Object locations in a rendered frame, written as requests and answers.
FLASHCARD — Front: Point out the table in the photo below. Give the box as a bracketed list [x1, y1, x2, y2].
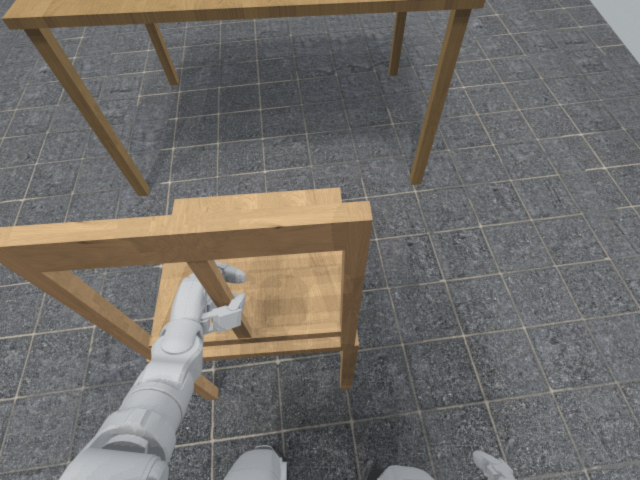
[2, 0, 485, 196]

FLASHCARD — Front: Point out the chair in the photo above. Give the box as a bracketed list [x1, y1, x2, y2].
[0, 187, 373, 400]

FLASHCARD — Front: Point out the robot left thigh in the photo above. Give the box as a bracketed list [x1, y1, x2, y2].
[223, 449, 287, 480]

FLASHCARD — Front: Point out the left robot forearm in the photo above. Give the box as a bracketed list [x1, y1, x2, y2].
[59, 319, 204, 480]

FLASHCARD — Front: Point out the robot left shin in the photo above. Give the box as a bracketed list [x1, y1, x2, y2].
[254, 445, 276, 453]

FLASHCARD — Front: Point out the left robot upper arm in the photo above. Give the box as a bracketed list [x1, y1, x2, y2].
[64, 448, 169, 480]

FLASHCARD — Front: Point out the robot right hand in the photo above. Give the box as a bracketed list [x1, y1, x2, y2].
[473, 450, 516, 480]

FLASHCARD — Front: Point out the robot left hand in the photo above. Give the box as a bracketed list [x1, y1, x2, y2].
[170, 260, 246, 335]

